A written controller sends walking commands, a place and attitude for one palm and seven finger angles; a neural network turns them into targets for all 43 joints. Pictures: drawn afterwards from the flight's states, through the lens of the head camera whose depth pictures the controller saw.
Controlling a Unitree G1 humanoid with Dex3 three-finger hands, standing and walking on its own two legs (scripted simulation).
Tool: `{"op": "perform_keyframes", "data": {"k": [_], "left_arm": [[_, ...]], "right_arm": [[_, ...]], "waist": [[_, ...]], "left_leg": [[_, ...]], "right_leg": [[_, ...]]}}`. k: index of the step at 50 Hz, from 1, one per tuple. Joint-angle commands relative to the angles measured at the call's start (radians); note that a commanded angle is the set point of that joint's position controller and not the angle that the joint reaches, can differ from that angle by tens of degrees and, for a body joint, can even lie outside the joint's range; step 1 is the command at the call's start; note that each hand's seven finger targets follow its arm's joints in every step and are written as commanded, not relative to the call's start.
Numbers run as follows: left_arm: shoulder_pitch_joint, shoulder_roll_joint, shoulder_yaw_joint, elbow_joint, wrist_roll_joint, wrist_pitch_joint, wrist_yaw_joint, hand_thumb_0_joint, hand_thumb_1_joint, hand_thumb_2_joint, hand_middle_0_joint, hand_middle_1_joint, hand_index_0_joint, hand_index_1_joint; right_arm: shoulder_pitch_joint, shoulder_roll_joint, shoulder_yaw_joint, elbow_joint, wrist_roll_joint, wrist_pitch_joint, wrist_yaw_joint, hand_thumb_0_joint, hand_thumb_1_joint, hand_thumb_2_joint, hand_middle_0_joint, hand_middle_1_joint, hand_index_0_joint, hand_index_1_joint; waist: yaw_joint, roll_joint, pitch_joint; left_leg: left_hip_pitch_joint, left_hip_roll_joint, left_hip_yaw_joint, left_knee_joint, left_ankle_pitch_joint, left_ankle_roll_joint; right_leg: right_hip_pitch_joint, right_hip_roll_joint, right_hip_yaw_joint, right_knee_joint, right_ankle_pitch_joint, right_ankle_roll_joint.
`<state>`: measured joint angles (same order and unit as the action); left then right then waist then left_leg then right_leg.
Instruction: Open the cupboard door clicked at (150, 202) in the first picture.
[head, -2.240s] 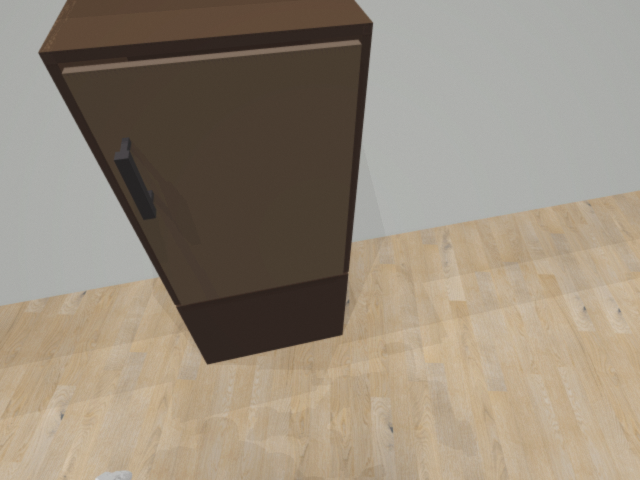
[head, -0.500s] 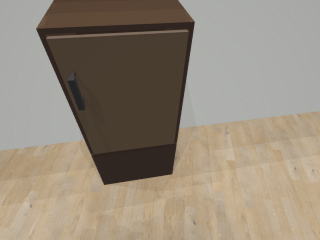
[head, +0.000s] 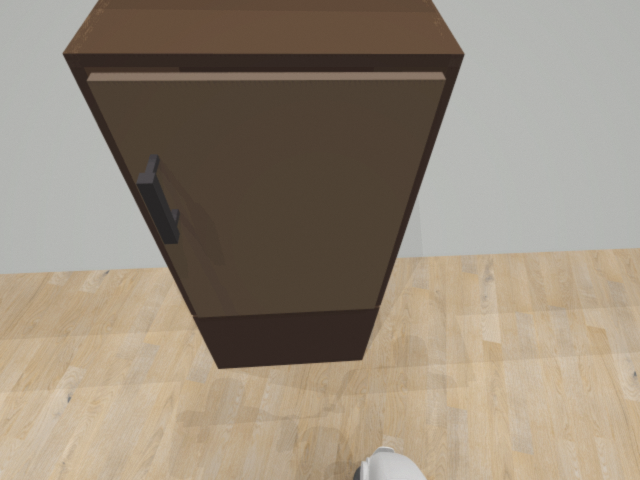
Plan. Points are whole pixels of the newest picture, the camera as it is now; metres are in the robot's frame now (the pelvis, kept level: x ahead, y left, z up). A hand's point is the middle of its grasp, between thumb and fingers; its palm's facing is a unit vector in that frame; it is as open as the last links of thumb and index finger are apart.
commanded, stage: come to a stop and stand still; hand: left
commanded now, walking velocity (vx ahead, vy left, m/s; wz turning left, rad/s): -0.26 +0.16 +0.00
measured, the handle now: (162, 200) +0.47 +0.24 +0.06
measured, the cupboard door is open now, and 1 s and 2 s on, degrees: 0 0 0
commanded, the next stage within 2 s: look again from close up in 1.32 s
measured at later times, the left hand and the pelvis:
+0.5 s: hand out of the picture +0.02 +0.23 -0.18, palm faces +0.12 -0.96 -0.26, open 7.4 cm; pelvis -0.01 +0.01 -0.01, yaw +3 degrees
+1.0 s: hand out of the picture +0.01 +0.17 -0.17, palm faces +0.00 -0.97 -0.23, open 7.3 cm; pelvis +0.01 -0.01 +0.00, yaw +1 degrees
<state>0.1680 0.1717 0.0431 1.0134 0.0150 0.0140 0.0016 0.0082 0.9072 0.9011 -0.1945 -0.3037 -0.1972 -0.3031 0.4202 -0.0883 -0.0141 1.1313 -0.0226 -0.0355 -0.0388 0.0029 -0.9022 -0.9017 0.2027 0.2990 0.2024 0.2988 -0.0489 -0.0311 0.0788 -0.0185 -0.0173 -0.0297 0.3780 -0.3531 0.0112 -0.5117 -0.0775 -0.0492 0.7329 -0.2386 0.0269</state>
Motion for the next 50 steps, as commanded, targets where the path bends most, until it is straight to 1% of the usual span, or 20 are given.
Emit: {"op": "perform_keyframes", "data": {"k": [1,3,4,5,8,12,20,21,22,23,24,28,34,37,39,40,41,44,47,50], "left_arm": [[0.150,0.098,0.027,-0.027,0.000,-0.040,0.021,0.000,0.900,0.900,-0.200,-0.300,-0.200,-0.300],[0.240,0.252,0.060,-0.021,0.013,-0.057,0.043,0.000,0.900,0.900,-0.200,-0.300,-0.200,-0.300],[0.262,0.248,0.061,-0.018,0.007,-0.051,0.049,0.000,0.900,0.900,-0.200,-0.300,-0.200,-0.300],[0.221,0.242,0.064,-0.024,0.009,-0.044,0.053,0.000,0.900,0.900,-0.200,-0.300,-0.200,-0.300],[0.089,0.189,0.056,-0.059,0.012,-0.020,0.069,0.000,0.900,0.900,-0.200,-0.300,-0.200,-0.300],[0.042,0.203,0.054,-0.090,0.021,-0.015,0.067,0.000,0.900,0.900,-0.200,-0.300,-0.200,-0.300],[0.005,0.232,0.057,-0.128,0.025,0.021,0.038,0.000,0.900,0.900,-0.200,-0.300,-0.200,-0.300],[0.010,0.206,0.046,-0.124,0.015,0.026,0.033,0.000,0.900,0.900,-0.200,-0.300,-0.200,-0.300],[0.024,0.139,0.030,-0.127,0.003,0.031,0.026,0.000,0.900,0.900,-0.200,-0.300,-0.200,-0.300],[0.018,0.098,0.020,-0.140,0.000,0.034,0.024,0.000,0.900,0.900,-0.200,-0.300,-0.200,-0.300],[0.005,0.122,0.029,-0.131,0.006,0.033,0.018,0.000,0.900,0.900,-0.200,-0.300,-0.200,-0.300],[0.162,0.115,0.026,-0.018,0.013,0.020,-0.002,0.000,0.900,0.900,-0.200,-0.300,-0.200,-0.300],[0.077,0.078,-0.002,-0.009,0.004,0.005,0.001,0.000,0.900,0.900,-0.200,-0.300,-0.200,-0.300],[0.124,0.057,-0.008,0.032,-0.008,-0.001,0.009,0.000,0.900,0.900,-0.200,-0.300,-0.200,-0.300],[0.284,0.088,-0.016,0.119,0.007,-0.042,0.060,0.000,0.900,0.900,-0.200,-0.300,-0.200,-0.300],[0.233,0.131,-0.022,0.081,0.004,-0.050,0.051,0.000,0.900,0.900,-0.200,-0.300,-0.200,-0.300],[0.182,0.138,-0.030,0.061,0.006,-0.046,0.044,0.000,0.900,0.900,-0.200,-0.300,-0.200,-0.300],[0.167,0.087,-0.027,0.061,-0.002,-0.069,0.046,0.000,0.900,0.900,-0.200,-0.300,-0.200,-0.300],[0.171,0.074,-0.029,0.074,-0.007,-0.059,0.045,0.000,0.900,0.900,-0.200,-0.300,-0.200,-0.300],[0.166,0.073,-0.028,0.079,-0.007,-0.054,0.043,0.000,0.900,0.900,-0.200,-0.300,-0.200,-0.300]], "right_arm": [[0.015,-0.203,-0.054,-0.044,0.011,0.003,-0.013,0.000,-0.900,-0.900,0.200,0.300,0.200,0.300],[0.132,-0.136,-0.063,-0.066,0.027,0.012,-0.004,0.000,-0.900,-0.900,0.200,0.300,0.200,0.300],[0.078,-0.141,-0.068,-0.082,0.026,0.019,-0.015,0.000,-0.900,-0.900,0.200,0.300,0.200,0.300],[0.022,-0.132,-0.069,-0.099,0.024,0.030,-0.015,0.000,-0.900,-0.900,0.200,0.300,0.200,0.300],[-0.100,-0.138,-0.076,-0.126,0.009,0.073,0.001,0.000,-0.900,-0.900,0.200,0.300,0.200,0.300],[-0.133,-0.151,-0.077,-0.164,-0.005,0.108,0.025,0.000,-0.900,-0.900,0.200,0.300,0.200,0.300],[-0.058,-0.166,-0.058,-0.174,0.010,0.057,0.037,0.000,-0.900,-0.900,0.200,0.300,0.200,0.300],[-0.019,-0.193,-0.057,-0.159,0.010,0.049,0.033,0.000,-0.900,-0.900,0.200,0.300,0.200,0.300],[-0.030,-0.269,-0.068,-0.164,-0.004,0.038,0.028,0.000,-0.900,-0.900,0.200,0.300,0.200,0.300],[-0.117,-0.346,-0.075,-0.206,-0.013,0.040,0.021,0.000,-0.900,-0.900,0.200,0.300,0.200,0.300],[-0.216,-0.345,-0.066,-0.227,-0.018,0.038,0.015,0.000,-0.900,-0.900,0.200,0.300,0.200,0.300],[-0.241,-0.249,-0.036,-0.192,-0.002,0.015,-0.002,0.000,-0.900,-0.900,0.200,0.300,0.200,0.300],[-0.056,-0.226,-0.039,-0.087,-0.007,0.010,-0.018,0.000,-0.900,-0.900,0.200,0.300,0.200,0.300],[-0.050,-0.233,-0.040,-0.049,-0.002,0.013,-0.023,0.000,-0.900,-0.900,0.200,0.300,0.200,0.300],[-0.188,-0.235,-0.029,-0.098,0.026,-0.002,0.001,0.000,-0.900,-0.900,0.200,0.300,0.200,0.300],[-0.142,-0.133,-0.011,-0.139,0.019,0.010,0.015,0.000,-0.900,-0.900,0.200,0.300,0.200,0.300],[-0.085,-0.113,-0.005,-0.135,0.013,0.016,0.021,0.000,-0.900,-0.900,0.200,0.300,0.200,0.300],[-0.002,-0.113,0.004,-0.094,0.008,0.006,0.020,0.000,-0.900,-0.900,0.200,0.300,0.200,0.300],[-0.012,-0.123,0.009,-0.081,0.010,0.001,0.007,0.000,-0.900,-0.900,0.200,0.300,0.200,0.300],[-0.014,-0.118,0.013,-0.079,0.009,0.006,0.003,0.000,-0.900,-0.900,0.200,0.300,0.200,0.300]], "waist": [[0.093,0.122,-0.049],[0.079,-0.163,-0.252],[0.097,-0.107,-0.253],[0.103,-0.193,-0.245],[0.075,-0.033,-0.141],[0.052,-0.120,-0.132],[0.011,-0.197,-0.140],[-0.008,-0.110,-0.132],[-0.007,0.157,-0.069],[0.009,0.345,0.039],[0.034,0.284,0.066],[0.087,0.147,0.009],[0.006,0.161,-0.015],[0.026,0.193,-0.072],[0.116,0.145,-0.060],[0.044,-0.017,-0.028],[0.020,0.000,-0.053],[0.005,-0.029,-0.150],[0.029,0.105,-0.082],[0.035,0.031,-0.014]], "left_leg": [[-0.132,0.175,-0.074,0.170,0.639,0.054],[-0.339,-0.040,0.030,0.610,-0.208,-0.028],[-0.347,-0.023,-0.017,0.747,-0.327,-0.020],[-0.370,-0.004,-0.040,0.848,-0.324,-0.021],[-0.424,0.032,-0.052,0.914,-0.213,-0.037],[-0.387,0.021,-0.012,0.823,-0.126,-0.057],[-0.083,-0.006,0.110,0.181,-0.025,-0.014],[0.012,0.006,0.082,0.042,0.004,-0.014],[-0.051,0.170,-0.182,-0.139,-0.223,0.029],[-0.289,0.356,-0.403,-0.295,-0.383,0.086],[-0.425,0.373,-0.437,-0.319,-0.401,0.135],[-0.248,0.229,-0.169,-0.232,-0.079,0.096],[-0.006,0.281,-0.156,-0.132,0.429,0.143],[-0.009,0.261,-0.124,-0.036,0.678,0.126],[-0.152,0.216,0.007,0.225,0.535,0.017],[-0.260,0.088,0.039,0.203,0.080,-0.012],[-0.222,0.055,0.062,0.187,-0.010,-0.015],[-0.184,0.085,0.032,0.153,0.189,-0.001],[-0.194,0.121,0.012,0.105,0.326,0.004],[-0.214,0.115,0.014,0.083,0.273,0.003]], "right_leg": [[0.343,0.013,-0.014,-0.247,0.256,-0.006],[0.614,-0.375,0.353,-0.229,1.092,-0.192],[0.569,-0.419,0.346,-0.243,1.214,-0.262],[0.500,-0.417,0.385,-0.263,1.107,-0.287],[0.318,-0.338,0.239,-0.293,0.785,-0.256],[0.180,-0.292,0.186,-0.362,0.473,-0.209],[0.077,-0.161,0.185,-0.452,-0.229,-0.110],[0.007,-0.112,0.143,-0.380,-0.321,-0.066],[-0.092,-0.007,0.066,-0.174,-0.350,-0.014],[-0.069,0.067,0.012,0.006,-0.277,0.016],[-0.011,0.025,0.108,0.090,-0.197,0.008],[0.007,0.068,0.082,0.232,-0.059,0.014],[0.038,0.038,0.042,-0.006,-0.175,0.017],[0.205,0.052,0.025,-0.205,-0.117,0.002],[0.297,-0.044,0.143,-0.407,0.211,-0.038],[0.271,-0.093,0.205,-0.450,0.098,-0.074],[0.217,-0.106,0.199,-0.447,-0.180,-0.111],[0.328,-0.055,0.138,-0.312,0.212,-0.117],[0.331,-0.013,0.102,-0.254,0.258,-0.094],[0.316,-0.012,0.110,-0.277,0.246,-0.090]]}}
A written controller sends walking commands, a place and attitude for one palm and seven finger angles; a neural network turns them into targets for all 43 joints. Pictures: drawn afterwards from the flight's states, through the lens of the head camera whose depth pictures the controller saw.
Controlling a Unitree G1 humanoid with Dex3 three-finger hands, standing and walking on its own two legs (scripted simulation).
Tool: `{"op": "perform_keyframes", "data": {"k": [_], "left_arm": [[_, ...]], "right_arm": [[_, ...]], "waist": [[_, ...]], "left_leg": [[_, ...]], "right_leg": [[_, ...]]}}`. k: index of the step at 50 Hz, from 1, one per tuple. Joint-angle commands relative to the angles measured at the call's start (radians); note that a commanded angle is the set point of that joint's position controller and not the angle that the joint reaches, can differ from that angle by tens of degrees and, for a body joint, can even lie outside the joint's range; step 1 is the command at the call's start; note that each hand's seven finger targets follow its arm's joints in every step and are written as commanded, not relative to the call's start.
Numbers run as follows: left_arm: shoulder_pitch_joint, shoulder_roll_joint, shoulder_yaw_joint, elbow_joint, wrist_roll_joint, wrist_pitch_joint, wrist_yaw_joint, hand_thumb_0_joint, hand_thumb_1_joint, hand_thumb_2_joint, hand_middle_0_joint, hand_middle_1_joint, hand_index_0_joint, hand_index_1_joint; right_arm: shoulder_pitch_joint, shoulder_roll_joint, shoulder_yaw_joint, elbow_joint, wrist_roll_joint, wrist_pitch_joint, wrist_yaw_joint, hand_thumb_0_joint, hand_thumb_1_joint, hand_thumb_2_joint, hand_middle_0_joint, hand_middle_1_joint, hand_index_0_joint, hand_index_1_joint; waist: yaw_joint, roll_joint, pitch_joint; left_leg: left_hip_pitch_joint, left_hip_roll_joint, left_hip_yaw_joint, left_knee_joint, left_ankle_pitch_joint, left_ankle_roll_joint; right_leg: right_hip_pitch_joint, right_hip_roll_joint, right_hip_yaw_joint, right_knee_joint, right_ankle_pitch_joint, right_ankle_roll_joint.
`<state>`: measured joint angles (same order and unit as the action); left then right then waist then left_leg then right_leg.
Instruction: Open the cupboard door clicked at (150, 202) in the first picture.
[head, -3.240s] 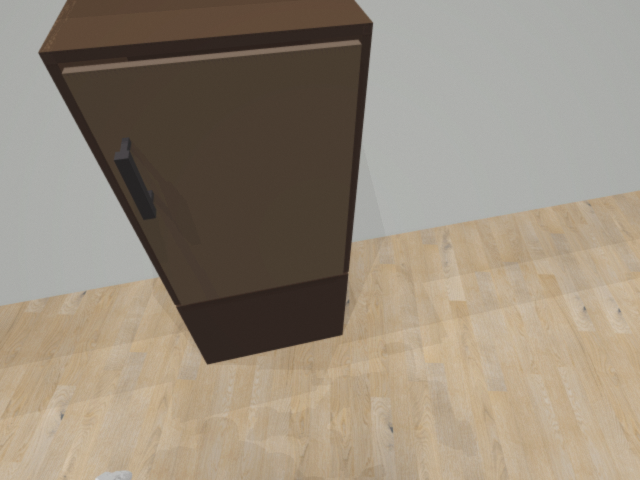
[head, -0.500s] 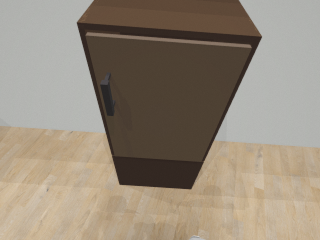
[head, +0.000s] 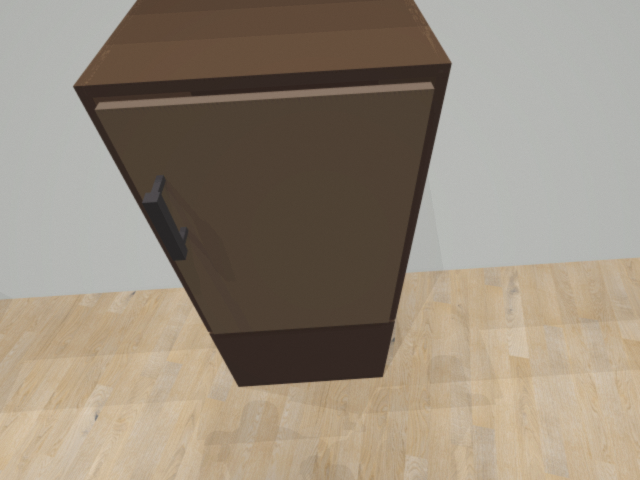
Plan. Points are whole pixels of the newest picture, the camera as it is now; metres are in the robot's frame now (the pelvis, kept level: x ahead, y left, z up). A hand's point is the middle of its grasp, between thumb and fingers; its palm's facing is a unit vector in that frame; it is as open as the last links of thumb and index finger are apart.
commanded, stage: come to a stop and stand still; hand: left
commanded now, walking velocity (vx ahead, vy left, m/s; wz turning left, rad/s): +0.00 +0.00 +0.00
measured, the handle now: (169, 219) +0.47 +0.24 +0.06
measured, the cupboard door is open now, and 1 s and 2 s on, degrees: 0 0 0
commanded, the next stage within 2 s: look again from close up in 0.32 s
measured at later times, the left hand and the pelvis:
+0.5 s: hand out of the picture +0.01 +0.16 -0.16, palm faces +0.03 -0.97 -0.23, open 7.3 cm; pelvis +0.01 -0.02 +0.00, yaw +0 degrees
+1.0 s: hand out of the picture +0.01 +0.17 -0.16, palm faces +0.03 -0.98 -0.22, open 7.4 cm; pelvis +0.00 -0.01 +0.01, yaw +0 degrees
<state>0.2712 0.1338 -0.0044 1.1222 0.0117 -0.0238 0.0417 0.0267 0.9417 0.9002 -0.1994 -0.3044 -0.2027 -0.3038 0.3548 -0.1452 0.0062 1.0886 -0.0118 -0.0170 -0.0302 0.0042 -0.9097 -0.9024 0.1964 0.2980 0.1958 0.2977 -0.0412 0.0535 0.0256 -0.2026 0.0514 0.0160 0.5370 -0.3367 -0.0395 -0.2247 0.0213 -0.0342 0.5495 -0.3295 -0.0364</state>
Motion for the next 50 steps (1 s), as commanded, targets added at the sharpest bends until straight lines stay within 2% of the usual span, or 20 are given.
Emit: {"op": "perform_keyframes", "data": {"k": [1,4,7,9,12,15,17,19,21,25,27,32,35,39,43,45,50], "left_arm": [[0.059,0.115,0.018,-0.032,-0.004,-0.015,0.002,0.000,0.900,0.900,-0.200,-0.300,-0.200,-0.300],[0.051,0.119,0.021,-0.038,-0.003,-0.015,0.002,0.000,0.900,0.900,-0.200,-0.300,-0.200,-0.300],[0.040,0.124,0.023,-0.050,-0.003,-0.011,0.001,0.000,0.900,0.900,-0.200,-0.300,-0.200,-0.300],[0.040,0.128,0.024,-0.052,-0.003,-0.013,0.000,0.000,0.900,0.900,-0.200,-0.300,-0.200,-0.300],[0.046,0.133,0.029,-0.054,-0.002,-0.015,0.000,0.000,0.900,0.900,-0.200,-0.300,-0.200,-0.300],[0.043,0.135,0.031,-0.054,-0.003,-0.014,0.000,0.000,0.900,0.900,-0.200,-0.300,-0.200,-0.300],[0.050,0.140,0.032,-0.049,-0.002,-0.015,-0.001,0.000,0.900,0.900,-0.200,-0.300,-0.200,-0.300],[0.052,0.140,0.033,-0.048,-0.002,-0.015,0.000,0.000,0.900,0.900,-0.200,-0.300,-0.200,-0.300],[0.053,0.142,0.032,-0.042,-0.002,-0.013,-0.002,0.000,0.900,0.900,-0.200,-0.300,-0.200,-0.300],[0.057,0.143,0.032,-0.039,-0.001,-0.013,-0.003,0.000,0.900,0.900,-0.200,-0.300,-0.200,-0.300],[0.057,0.145,0.032,-0.035,-0.001,-0.012,-0.003,0.000,0.900,0.900,-0.200,-0.300,-0.200,-0.300],[0.062,0.141,0.031,-0.030,0.000,-0.010,-0.006,0.000,0.900,0.900,-0.200,-0.300,-0.200,-0.300],[0.062,0.137,0.032,-0.031,0.001,-0.010,-0.005,0.000,0.900,0.900,-0.200,-0.300,-0.200,-0.300],[0.057,0.135,0.030,-0.030,0.001,-0.007,-0.006,0.000,0.900,0.900,-0.200,-0.300,-0.200,-0.300],[0.050,0.130,0.031,-0.031,0.002,-0.005,-0.007,0.000,0.900,0.900,-0.200,-0.300,-0.200,-0.300],[0.050,0.132,0.032,-0.032,0.001,-0.004,-0.007,0.000,0.900,0.900,-0.200,-0.300,-0.200,-0.300],[0.048,0.138,0.033,-0.033,0.001,-0.005,-0.007,0.000,0.900,0.900,-0.200,-0.300,-0.200,-0.300]], "right_arm": [[0.050,-0.062,-0.005,-0.033,-0.001,-0.010,-0.005,0.000,-0.900,-0.900,0.200,0.300,0.200,0.300],[0.050,-0.059,-0.007,-0.021,-0.003,-0.008,-0.004,0.000,-0.900,-0.900,0.200,0.300,0.200,0.300],[0.042,-0.058,-0.006,-0.012,-0.003,-0.004,-0.003,0.000,-0.900,-0.900,0.200,0.300,0.200,0.300],[0.041,-0.058,-0.005,-0.004,-0.005,-0.007,-0.003,0.000,-0.900,-0.900,0.200,0.300,0.200,0.300],[0.037,-0.060,-0.006,-0.002,-0.005,-0.008,-0.004,0.000,-0.900,-0.900,0.200,0.300,0.200,0.300],[0.030,-0.064,-0.006,0.003,-0.005,-0.010,-0.006,0.000,-0.900,-0.900,0.200,0.300,0.200,0.300],[0.018,-0.065,-0.006,0.004,-0.004,-0.008,-0.007,0.000,-0.900,-0.900,0.200,0.300,0.200,0.300],[0.018,-0.067,-0.007,0.006,-0.004,-0.008,-0.008,0.000,-0.900,-0.900,0.200,0.300,0.200,0.300],[0.010,-0.071,-0.006,0.008,-0.004,-0.006,-0.009,0.000,-0.900,-0.900,0.200,0.300,0.200,0.300],[0.003,-0.073,-0.007,0.009,-0.002,-0.007,-0.010,0.000,-0.900,-0.900,0.200,0.300,0.200,0.300],[-0.003,-0.074,-0.008,0.011,-0.002,-0.004,-0.011,0.000,-0.900,-0.900,0.200,0.300,0.200,0.300],[-0.008,-0.080,-0.007,0.013,-0.003,-0.008,-0.013,0.000,-0.900,-0.900,0.200,0.300,0.200,0.300],[-0.007,-0.078,-0.009,0.014,-0.003,-0.009,-0.013,0.000,-0.900,-0.900,0.200,0.300,0.200,0.300],[-0.008,-0.080,-0.008,0.019,-0.003,-0.010,-0.014,0.000,-0.900,-0.900,0.200,0.300,0.200,0.300],[-0.005,-0.074,-0.008,0.021,-0.003,-0.011,-0.014,0.000,-0.900,-0.900,0.200,0.300,0.200,0.300],[-0.005,-0.084,-0.008,0.019,-0.004,-0.012,-0.014,0.000,-0.900,-0.900,0.200,0.300,0.200,0.300],[-0.007,-0.080,-0.010,0.021,-0.004,-0.011,-0.013,0.000,-0.900,-0.900,0.200,0.300,0.200,0.300]], "waist": [[0.027,-0.080,0.049],[0.025,-0.079,0.051],[0.026,-0.103,0.081],[0.029,-0.078,0.070],[0.031,-0.108,0.042],[0.033,-0.071,0.024],[0.037,-0.087,0.029],[0.035,-0.075,0.018],[0.036,-0.055,0.023],[0.037,-0.067,0.013],[0.037,-0.070,0.029],[0.040,-0.039,0.017],[0.042,-0.056,0.024],[0.044,-0.038,0.040],[0.044,-0.054,0.042],[0.046,-0.038,0.030],[0.049,-0.062,0.030]], "left_leg": [[-0.032,0.040,-0.027,-0.084,0.218,0.051],[-0.005,0.033,-0.021,-0.101,0.201,0.049],[-0.010,0.029,-0.021,-0.118,0.167,0.047],[0.007,0.029,-0.020,-0.127,0.190,0.047],[0.017,0.031,-0.013,-0.125,0.210,0.044],[0.033,0.035,-0.012,-0.135,0.236,0.043],[0.028,0.033,-0.006,-0.128,0.229,0.040],[0.041,0.034,-0.005,-0.130,0.240,0.038],[0.046,0.037,-0.002,-0.134,0.233,0.037],[0.053,0.039,-0.003,-0.133,0.242,0.037],[0.046,0.037,-0.001,-0.135,0.219,0.035],[0.055,0.044,-0.005,-0.142,0.246,0.037],[0.052,0.046,-0.009,-0.144,0.251,0.039],[0.048,0.047,-0.017,-0.152,0.257,0.042],[0.044,0.050,-0.021,-0.164,0.248,0.046],[0.048,0.052,-0.024,-0.162,0.263,0.048],[0.040,0.047,-0.022,-0.161,0.251,0.047]], "right_leg": [[0.023,-0.117,0.101,-0.109,0.318,-0.026],[0.014,-0.117,0.108,-0.123,0.305,-0.024],[-0.006,-0.116,0.117,-0.149,0.237,-0.024],[0.002,-0.116,0.114,-0.147,0.257,-0.023],[0.031,-0.121,0.116,-0.146,0.323,-0.024],[0.046,-0.119,0.110,-0.135,0.360,-0.024],[0.053,-0.126,0.116,-0.144,0.390,-0.024],[0.061,-0.125,0.115,-0.142,0.419,-0.025],[0.053,-0.126,0.115,-0.148,0.402,-0.026],[0.063,-0.124,0.119,-0.154,0.417,-0.023],[0.052,-0.128,0.121,-0.168,0.387,-0.024],[0.056,-0.122,0.114,-0.160,0.381,-0.022],[0.054,-0.119,0.107,-0.159,0.375,-0.019],[0.045,-0.115,0.105,-0.157,0.351,-0.019],[0.042,-0.111,0.101,-0.157,0.316,-0.018],[0.045,-0.113,0.099,-0.150,0.314,-0.018],[0.051,-0.119,0.099,-0.153,0.322,-0.017]]}}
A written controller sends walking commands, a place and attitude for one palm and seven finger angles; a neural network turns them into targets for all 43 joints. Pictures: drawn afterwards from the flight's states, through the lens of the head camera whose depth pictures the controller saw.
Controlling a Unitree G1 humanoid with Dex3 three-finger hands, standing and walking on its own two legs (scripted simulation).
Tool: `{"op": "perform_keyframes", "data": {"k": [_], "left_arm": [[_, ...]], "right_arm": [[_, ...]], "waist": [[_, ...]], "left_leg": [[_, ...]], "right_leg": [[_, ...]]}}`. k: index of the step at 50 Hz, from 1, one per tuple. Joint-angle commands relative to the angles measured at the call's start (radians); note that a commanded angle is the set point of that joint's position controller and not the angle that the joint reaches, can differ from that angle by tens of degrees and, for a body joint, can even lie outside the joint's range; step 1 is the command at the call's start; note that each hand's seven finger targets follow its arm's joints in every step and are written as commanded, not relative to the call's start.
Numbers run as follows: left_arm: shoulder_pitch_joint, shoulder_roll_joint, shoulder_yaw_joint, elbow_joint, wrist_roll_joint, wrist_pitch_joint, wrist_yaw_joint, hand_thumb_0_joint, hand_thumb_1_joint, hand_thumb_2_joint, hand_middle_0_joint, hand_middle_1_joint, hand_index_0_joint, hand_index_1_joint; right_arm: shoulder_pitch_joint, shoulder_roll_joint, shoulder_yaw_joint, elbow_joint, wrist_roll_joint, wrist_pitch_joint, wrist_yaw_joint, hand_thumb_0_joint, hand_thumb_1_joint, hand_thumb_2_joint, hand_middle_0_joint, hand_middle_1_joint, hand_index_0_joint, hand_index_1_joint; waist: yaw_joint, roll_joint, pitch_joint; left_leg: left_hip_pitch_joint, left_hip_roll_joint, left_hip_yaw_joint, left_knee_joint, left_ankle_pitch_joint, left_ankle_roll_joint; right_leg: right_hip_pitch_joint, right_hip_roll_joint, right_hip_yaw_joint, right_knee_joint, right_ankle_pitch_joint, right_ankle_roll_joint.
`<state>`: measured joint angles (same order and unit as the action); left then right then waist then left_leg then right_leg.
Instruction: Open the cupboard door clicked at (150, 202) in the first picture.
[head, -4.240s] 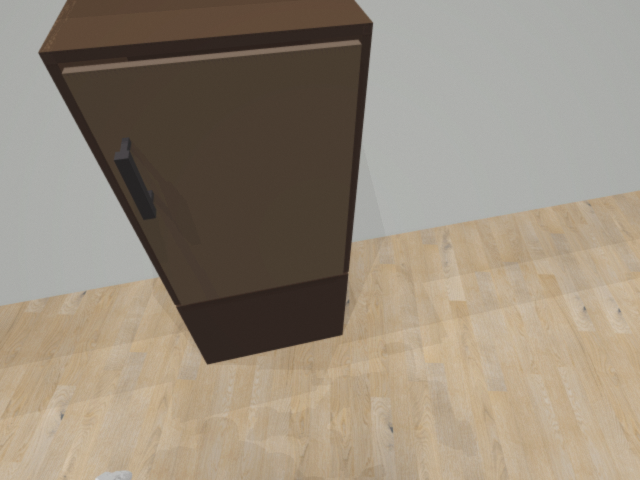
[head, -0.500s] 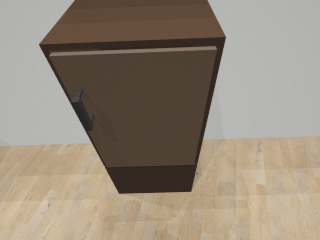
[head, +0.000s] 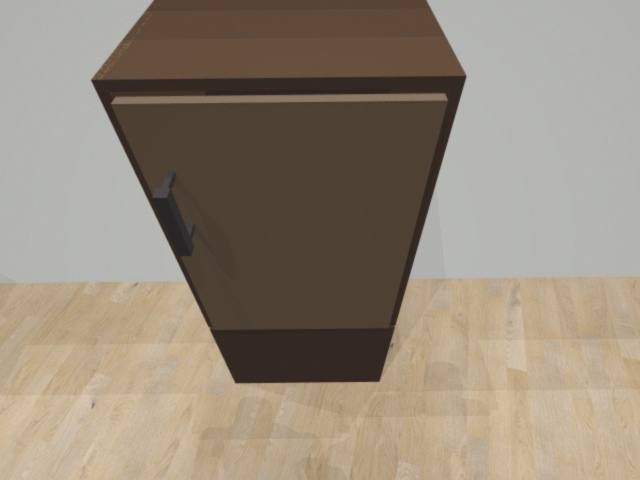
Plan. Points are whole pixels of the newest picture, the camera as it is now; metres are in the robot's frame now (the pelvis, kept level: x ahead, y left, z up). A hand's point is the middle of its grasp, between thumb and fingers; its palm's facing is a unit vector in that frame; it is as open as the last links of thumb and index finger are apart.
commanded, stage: shuffle to correct the standing spot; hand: left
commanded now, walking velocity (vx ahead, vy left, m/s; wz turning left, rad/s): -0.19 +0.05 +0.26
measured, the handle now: (178, 214) +0.46 +0.25 +0.05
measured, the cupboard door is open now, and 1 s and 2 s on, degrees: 0 0 0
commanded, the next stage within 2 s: come to a stop and stand still in 0.18 s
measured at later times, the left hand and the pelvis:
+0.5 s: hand out of the picture +0.00 +0.22 -0.17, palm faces +0.06 -0.97 -0.24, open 7.4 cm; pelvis -0.05 +0.02 -0.01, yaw +2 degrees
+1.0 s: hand out of the picture -0.03 +0.19 -0.18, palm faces +0.08 -0.98 -0.18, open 7.4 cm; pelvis -0.03 +0.02 -0.01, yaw +2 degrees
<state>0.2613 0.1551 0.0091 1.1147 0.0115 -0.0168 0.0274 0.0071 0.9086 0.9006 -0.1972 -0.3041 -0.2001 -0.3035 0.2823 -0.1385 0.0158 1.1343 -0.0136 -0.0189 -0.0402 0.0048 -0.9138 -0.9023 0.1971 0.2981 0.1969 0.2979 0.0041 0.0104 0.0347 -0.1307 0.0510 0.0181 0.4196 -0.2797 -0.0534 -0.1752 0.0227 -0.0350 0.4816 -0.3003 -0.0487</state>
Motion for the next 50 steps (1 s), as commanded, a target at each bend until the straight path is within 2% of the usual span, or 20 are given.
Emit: {"op": "perform_keyframes", "data": {"k": [1,5,8,11,15,17,18,19,20,21,23,27,30,32,33,34,35,38,43,50], "left_arm": [[0.039,0.144,0.024,-0.036,0.001,-0.014,0.007,0.000,0.900,0.900,-0.200,-0.300,-0.200,-0.300],[0.049,0.144,0.043,-0.073,0.000,0.005,0.018,0.000,0.900,0.900,-0.200,-0.300,-0.200,-0.300],[0.040,0.155,0.054,-0.104,0.004,0.016,0.020,0.000,0.900,0.900,-0.200,-0.300,-0.200,-0.300],[0.021,0.178,0.064,-0.134,0.007,0.027,0.018,0.000,0.900,0.900,-0.200,-0.300,-0.200,-0.300],[-0.033,0.199,0.071,-0.172,0.014,0.040,0.017,0.000,0.900,0.900,-0.200,-0.300,-0.200,-0.300],[-0.070,0.177,0.065,-0.190,0.014,0.046,0.013,0.000,0.900,0.900,-0.200,-0.300,-0.200,-0.300],[-0.075,0.142,0.057,-0.198,0.014,0.049,0.010,0.000,0.900,0.900,-0.200,-0.300,-0.200,-0.300],[-0.079,0.109,0.050,-0.200,0.006,0.050,0.010,0.000,0.900,0.900,-0.200,-0.300,-0.200,-0.300],[-0.072,0.130,0.053,-0.191,0.008,0.044,0.008,0.000,0.900,0.900,-0.200,-0.300,-0.200,-0.300],[-0.047,0.146,0.056,-0.177,0.013,0.038,0.001,0.000,0.900,0.900,-0.200,-0.300,-0.200,-0.300],[0.021,0.078,0.033,-0.136,0.018,0.030,-0.010,0.000,0.900,0.900,-0.200,-0.300,-0.200,-0.300],[0.070,0.091,0.023,-0.097,0.015,0.013,-0.011,0.000,0.900,0.900,-0.200,-0.300,-0.200,-0.300],[0.054,0.121,0.023,-0.090,0.010,0.002,-0.009,0.000,0.900,0.900,-0.200,-0.300,-0.200,-0.300],[0.047,0.122,0.019,-0.084,0.005,-0.002,-0.008,0.000,0.900,0.900,-0.200,-0.300,-0.200,-0.300],[0.065,0.217,0.007,-0.144,0.026,-0.011,0.003,0.000,0.900,0.900,-0.200,-0.300,-0.200,-0.300],[0.070,0.142,0.014,-0.131,0.012,-0.014,0.008,0.000,0.900,0.900,-0.200,-0.300,-0.200,-0.300],[0.078,0.143,0.010,-0.141,0.007,-0.020,0.011,0.000,0.900,0.900,-0.200,-0.300,-0.200,-0.300],[0.123,0.132,0.008,-0.122,0.006,-0.027,0.016,0.000,0.900,0.900,-0.200,-0.300,-0.200,-0.300],[0.171,0.129,0.016,-0.124,0.006,-0.020,0.023,0.000,0.900,0.900,-0.200,-0.300,-0.200,-0.300],[0.131,0.140,0.018,-0.150,0.004,-0.005,0.024,0.000,0.900,0.900,-0.200,-0.300,-0.200,-0.300]], "right_arm": [[0.051,-0.112,-0.025,-0.033,0.001,-0.010,-0.003,0.000,-0.900,-0.900,0.200,0.300,0.200,0.300],[0.050,-0.099,-0.035,-0.069,0.000,0.009,-0.004,0.000,-0.900,-0.900,0.200,0.300,0.200,0.300],[0.042,-0.106,-0.052,-0.101,-0.002,0.025,-0.004,0.000,-0.900,-0.900,0.200,0.300,0.200,0.300],[0.033,-0.110,-0.065,-0.134,-0.003,0.040,0.001,0.000,-0.900,-0.900,0.200,0.300,0.200,0.300],[0.035,-0.089,-0.076,-0.156,-0.004,0.052,0.007,0.000,-0.900,-0.900,0.200,0.300,0.200,0.300],[0.069,-0.079,-0.071,-0.148,-0.007,0.042,0.015,0.000,-0.900,-0.900,0.200,0.300,0.200,0.300],[0.072,-0.095,-0.069,-0.146,-0.012,0.031,0.016,0.000,-0.900,-0.900,0.200,0.300,0.200,0.300],[0.057,-0.138,-0.070,-0.151,-0.019,0.018,0.016,0.000,-0.900,-0.900,0.200,0.300,0.200,0.300],[-0.003,-0.192,-0.075,-0.168,-0.015,0.009,0.011,0.000,-0.900,-0.900,0.200,0.300,0.200,0.300],[-0.062,-0.223,-0.077,-0.179,-0.015,0.003,0.010,0.000,-0.900,-0.900,0.200,0.300,0.200,0.300],[-0.069,-0.175,-0.064,-0.166,-0.020,0.004,0.010,0.000,-0.900,-0.900,0.200,0.300,0.200,0.300],[-0.014,-0.129,-0.052,-0.136,-0.015,0.009,0.016,0.000,-0.900,-0.900,0.200,0.300,0.200,0.300],[0.016,-0.095,-0.042,-0.117,-0.013,0.011,0.018,0.000,-0.900,-0.900,0.200,0.300,0.200,0.300],[0.031,-0.082,-0.033,-0.100,-0.011,0.011,0.019,0.000,-0.900,-0.900,0.200,0.300,0.200,0.300],[-0.005,-0.162,-0.041,-0.192,-0.015,0.010,0.025,0.000,-0.900,-0.900,0.200,0.300,0.200,0.300],[0.015,-0.145,-0.044,-0.204,-0.019,-0.006,0.016,0.000,-0.900,-0.900,0.200,0.300,0.200,0.300],[0.034,-0.120,-0.040,-0.199,-0.016,-0.010,0.009,0.000,-0.900,-0.900,0.200,0.300,0.200,0.300],[0.045,-0.094,-0.033,-0.195,-0.010,-0.008,0.006,0.000,-0.900,-0.900,0.200,0.300,0.200,0.300],[0.049,-0.115,-0.043,-0.173,0.002,-0.008,-0.001,0.000,-0.900,-0.900,0.200,0.300,0.200,0.300],[-0.006,-0.148,-0.053,-0.160,0.001,-0.001,0.001,0.000,-0.900,-0.900,0.200,0.300,0.200,0.300]], "waist": [[0.003,-0.020,0.035],[0.012,0.001,-0.021],[0.009,-0.022,-0.048],[0.008,-0.072,-0.050],[-0.009,-0.173,-0.017],[-0.033,-0.113,-0.005],[-0.031,0.017,0.008],[-0.028,0.186,0.020],[-0.010,0.215,0.023],[0.019,0.162,0.012],[0.033,0.088,-0.002],[0.013,0.044,0.049],[-0.008,-0.111,0.053],[-0.021,-0.110,0.071],[-0.043,-0.092,0.136],[-0.031,0.020,-0.052],[-0.030,0.020,-0.127],[-0.021,-0.125,-0.057],[-0.006,-0.055,-0.041],[-0.003,0.007,0.018]], "left_leg": [[-0.043,0.046,-0.034,-0.044,0.228,0.062],[-0.052,0.048,-0.025,0.027,0.394,0.055],[-0.057,0.042,-0.016,0.084,0.387,0.055],[-0.086,0.011,-0.005,0.164,0.302,0.049],[-0.098,-0.033,0.013,0.231,-0.015,0.035],[-0.028,-0.005,-0.016,0.097,0.028,0.055],[-0.035,0.059,-0.110,-0.003,0.044,0.090],[-0.132,0.168,-0.275,-0.151,-0.050,0.151],[-0.225,0.224,-0.363,-0.238,-0.152,0.205],[-0.274,0.217,-0.343,-0.248,-0.219,0.219],[-0.244,0.174,-0.274,-0.210,-0.255,0.193],[-0.214,0.063,-0.157,-0.113,-0.232,0.117],[-0.137,0.002,-0.047,0.014,-0.076,0.079],[-0.082,-0.002,-0.027,0.037,0.005,0.068],[-0.103,0.000,-0.068,0.078,0.038,0.068],[-0.069,0.018,-0.056,0.111,0.106,0.060],[-0.064,0.013,-0.060,0.130,0.146,0.063],[-0.135,-0.007,-0.026,0.131,0.116,0.069],[-0.098,0.021,-0.027,0.104,0.268,0.080],[-0.087,0.038,-0.050,0.060,0.260,0.083]], "right_leg": [[-0.004,-0.125,0.100,-0.078,0.335,-0.007],[0.011,-0.153,0.093,0.024,0.468,-0.008],[-0.019,-0.170,0.117,0.050,0.462,-0.026],[-0.061,-0.214,0.166,0.026,0.416,-0.055],[-0.156,-0.296,0.236,-0.034,0.352,-0.121],[-0.256,-0.218,0.173,-0.015,0.053,-0.065],[-0.282,-0.123,0.106,0.053,-0.108,-0.015],[-0.237,-0.048,0.017,0.181,-0.172,0.033],[-0.161,-0.037,0.023,0.268,-0.186,0.030],[-0.091,-0.050,0.046,0.291,-0.168,0.018],[-0.056,-0.041,0.026,0.187,-0.114,0.020],[-0.051,-0.080,0.108,-0.060,-0.104,0.008],[-0.115,-0.135,0.188,-0.157,-0.183,-0.017],[-0.172,-0.146,0.199,-0.190,-0.165,-0.025],[-0.183,-0.121,0.174,-0.183,-0.072,-0.001],[-0.135,-0.158,0.175,-0.114,-0.016,-0.008],[-0.063,-0.151,0.186,-0.106,0.092,-0.018],[-0.010,-0.170,0.185,-0.096,0.403,-0.021],[0.036,-0.134,0.117,-0.025,0.601,0.003],[-0.022,-0.114,0.107,-0.052,0.338,0.008]]}}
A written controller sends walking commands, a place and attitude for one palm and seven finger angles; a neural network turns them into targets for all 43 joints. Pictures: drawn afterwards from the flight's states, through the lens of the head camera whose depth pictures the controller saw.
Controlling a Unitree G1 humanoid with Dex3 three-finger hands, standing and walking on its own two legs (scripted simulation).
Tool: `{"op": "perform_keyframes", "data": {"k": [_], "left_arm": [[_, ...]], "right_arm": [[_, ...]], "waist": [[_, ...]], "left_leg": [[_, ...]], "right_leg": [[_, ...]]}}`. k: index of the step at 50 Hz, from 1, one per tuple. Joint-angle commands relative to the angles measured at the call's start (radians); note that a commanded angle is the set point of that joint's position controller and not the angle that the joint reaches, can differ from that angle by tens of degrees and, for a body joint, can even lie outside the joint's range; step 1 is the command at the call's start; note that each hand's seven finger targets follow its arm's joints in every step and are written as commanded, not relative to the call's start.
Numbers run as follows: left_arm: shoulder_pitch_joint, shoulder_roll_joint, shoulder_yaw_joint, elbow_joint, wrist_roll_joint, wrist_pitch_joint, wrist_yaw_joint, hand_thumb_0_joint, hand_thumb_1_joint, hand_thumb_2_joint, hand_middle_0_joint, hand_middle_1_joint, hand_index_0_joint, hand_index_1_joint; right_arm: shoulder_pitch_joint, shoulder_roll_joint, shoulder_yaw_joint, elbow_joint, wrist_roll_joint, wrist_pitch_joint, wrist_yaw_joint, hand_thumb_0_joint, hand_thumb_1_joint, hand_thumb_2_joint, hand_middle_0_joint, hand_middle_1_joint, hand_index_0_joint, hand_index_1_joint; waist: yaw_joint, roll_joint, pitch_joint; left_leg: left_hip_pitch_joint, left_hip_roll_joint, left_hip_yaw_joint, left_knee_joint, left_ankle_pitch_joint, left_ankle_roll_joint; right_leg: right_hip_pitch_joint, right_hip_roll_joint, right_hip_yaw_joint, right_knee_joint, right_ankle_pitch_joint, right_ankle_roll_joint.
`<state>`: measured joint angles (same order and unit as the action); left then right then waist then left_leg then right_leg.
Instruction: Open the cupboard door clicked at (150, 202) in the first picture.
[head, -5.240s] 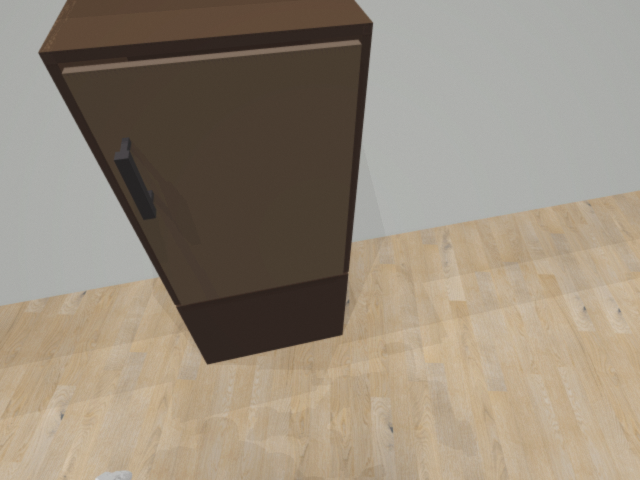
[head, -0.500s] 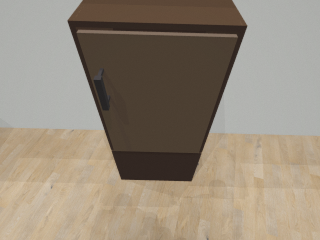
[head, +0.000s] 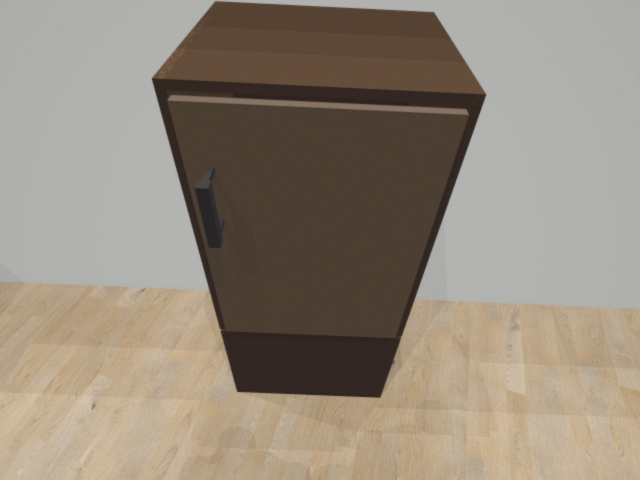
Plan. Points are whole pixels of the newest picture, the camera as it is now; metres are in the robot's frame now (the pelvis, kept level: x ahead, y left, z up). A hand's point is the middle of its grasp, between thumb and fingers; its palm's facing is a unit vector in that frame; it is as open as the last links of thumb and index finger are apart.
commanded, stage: come to a stop and stand still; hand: left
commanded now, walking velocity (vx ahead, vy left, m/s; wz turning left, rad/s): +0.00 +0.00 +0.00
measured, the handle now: (212, 208) +0.50 +0.21 +0.06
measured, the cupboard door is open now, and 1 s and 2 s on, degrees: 0 0 0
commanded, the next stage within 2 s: look again from close up in 0.66 s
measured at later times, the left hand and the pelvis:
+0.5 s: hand out of the picture -0.02 +0.25 -0.17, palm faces +0.01 -0.97 -0.25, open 7.4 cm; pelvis -0.04 +0.04 +0.01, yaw +0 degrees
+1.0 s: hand out of the picture -0.07 +0.22 -0.17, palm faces +0.02 -0.98 -0.20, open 7.4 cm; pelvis -0.06 +0.04 +0.01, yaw +0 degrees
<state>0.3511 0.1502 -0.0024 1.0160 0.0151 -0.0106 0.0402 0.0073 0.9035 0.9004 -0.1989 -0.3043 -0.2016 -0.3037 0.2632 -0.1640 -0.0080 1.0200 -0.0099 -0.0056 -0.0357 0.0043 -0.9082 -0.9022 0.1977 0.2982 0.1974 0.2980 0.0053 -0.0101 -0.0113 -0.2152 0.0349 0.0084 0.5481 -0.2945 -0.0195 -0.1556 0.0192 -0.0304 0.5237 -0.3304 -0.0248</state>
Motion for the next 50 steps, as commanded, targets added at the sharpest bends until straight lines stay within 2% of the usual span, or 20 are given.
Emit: {"op": "perform_keyframes", "data": {"k": [1,6,9,12,16,19,24,30,35,45,50], "left_arm": [[0.029,0.150,0.030,-0.055,0.000,-0.011,0.010,0.000,0.900,0.900,-0.200,-0.300,-0.200,-0.300],[-0.011,0.170,0.029,-0.064,0.000,-0.010,0.005,0.000,0.900,0.900,-0.200,-0.300,-0.200,-0.300],[-0.026,0.175,0.028,-0.064,0.002,-0.007,0.003,0.000,0.900,0.900,-0.200,-0.300,-0.200,-0.300],[-0.039,0.187,0.026,-0.059,0.001,-0.005,-0.001,0.000,0.900,0.900,-0.200,-0.300,-0.200,-0.300],[-0.046,0.195,0.025,-0.052,0.004,-0.001,-0.002,0.000,0.900,0.900,-0.200,-0.300,-0.200,-0.300],[-0.042,0.195,0.025,-0.046,0.008,0.002,-0.003,0.000,0.900,0.900,-0.200,-0.300,-0.200,-0.300],[-0.023,0.193,0.023,-0.024,0.009,0.003,-0.004,0.000,0.900,0.900,-0.200,-0.300,-0.200,-0.300],[-0.003,0.185,0.020,0.003,0.010,0.001,-0.002,0.000,0.900,0.900,-0.200,-0.300,-0.200,-0.300],[0.012,0.173,0.017,0.021,0.010,-0.003,0.000,0.000,0.900,0.900,-0.200,-0.300,-0.200,-0.300],[0.038,0.138,0.013,0.036,0.011,-0.003,0.004,0.000,0.900,0.900,-0.200,-0.300,-0.200,-0.300],[0.046,0.126,0.014,0.033,0.011,-0.005,0.005,0.000,0.900,0.900,-0.200,-0.300,-0.200,-0.300]], "right_arm": [[0.006,-0.130,-0.031,-0.048,-0.003,-0.014,-0.001,0.000,-0.900,-0.900,0.200,0.300,0.200,0.300],[-0.025,-0.154,-0.030,-0.050,-0.004,-0.016,0.007,0.000,-0.900,-0.900,0.200,0.300,0.200,0.300],[-0.032,-0.163,-0.029,-0.046,-0.004,-0.018,0.011,0.000,-0.900,-0.900,0.200,0.300,0.200,0.300],[-0.042,-0.180,-0.027,-0.042,-0.004,-0.017,0.015,0.000,-0.900,-0.900,0.200,0.300,0.200,0.300],[-0.043,-0.197,-0.030,-0.035,-0.003,-0.016,0.020,0.000,-0.900,-0.900,0.200,0.300,0.200,0.300],[-0.039,-0.206,-0.032,-0.026,-0.003,-0.014,0.023,0.000,-0.900,-0.900,0.200,0.300,0.200,0.300],[-0.031,-0.210,-0.035,-0.012,-0.001,-0.011,0.025,0.000,-0.900,-0.900,0.200,0.300,0.200,0.300],[-0.021,-0.207,-0.037,0.006,0.001,-0.007,0.025,0.000,-0.900,-0.900,0.200,0.300,0.200,0.300],[-0.010,-0.195,-0.037,0.020,0.004,-0.008,0.024,0.000,-0.900,-0.900,0.200,0.300,0.200,0.300],[0.005,-0.156,-0.032,0.033,0.004,-0.001,0.023,0.000,-0.900,-0.900,0.200,0.300,0.200,0.300],[0.015,-0.133,-0.030,0.034,0.003,0.003,0.024,0.000,-0.900,-0.900,0.200,0.300,0.200,0.300]], "waist": [[-0.005,0.019,0.074],[-0.002,0.014,0.080],[0.000,0.038,0.067],[0.000,0.024,0.075],[0.001,0.015,0.082],[0.003,0.031,0.084],[0.005,0.041,0.078],[0.001,0.038,0.085],[-0.002,0.024,0.068],[-0.007,0.023,0.103],[-0.008,-0.006,0.105]], "left_leg": [[-0.010,0.053,-0.045,-0.079,0.246,0.049],[-0.019,0.055,-0.063,-0.128,0.181,0.050],[-0.015,0.059,-0.074,-0.155,0.165,0.052],[-0.030,0.063,-0.087,-0.191,0.098,0.051],[-0.053,0.068,-0.110,-0.237,0.007,0.051],[-0.075,0.076,-0.134,-0.279,-0.068,0.053],[-0.089,0.075,-0.147,-0.305,-0.119,0.053],[-0.084,0.072,-0.149,-0.308,-0.134,0.051],[-0.058,0.068,-0.140,-0.291,-0.086,0.049],[-0.070,0.060,-0.132,-0.282,-0.094,0.043],[-0.076,0.049,-0.117,-0.254,-0.077,0.040]], "right_leg": [[-0.049,-0.109,0.106,-0.104,0.331,-0.015],[-0.054,-0.108,0.112,-0.141,0.210,-0.007],[-0.043,-0.105,0.108,-0.147,0.182,0.000],[-0.046,-0.107,0.102,-0.161,0.133,0.005],[-0.039,-0.108,0.095,-0.168,0.099,0.010],[-0.032,-0.104,0.082,-0.162,0.084,0.016],[-0.023,-0.107,0.076,-0.169,0.069,0.018],[-0.046,-0.111,0.078,-0.179,0.050,0.019],[-0.052,-0.116,0.085,-0.184,0.071,0.018],[-0.093,-0.114,0.093,-0.198,0.034,0.019],[-0.112,-0.119,0.103,-0.213,-0.003,0.019]]}}
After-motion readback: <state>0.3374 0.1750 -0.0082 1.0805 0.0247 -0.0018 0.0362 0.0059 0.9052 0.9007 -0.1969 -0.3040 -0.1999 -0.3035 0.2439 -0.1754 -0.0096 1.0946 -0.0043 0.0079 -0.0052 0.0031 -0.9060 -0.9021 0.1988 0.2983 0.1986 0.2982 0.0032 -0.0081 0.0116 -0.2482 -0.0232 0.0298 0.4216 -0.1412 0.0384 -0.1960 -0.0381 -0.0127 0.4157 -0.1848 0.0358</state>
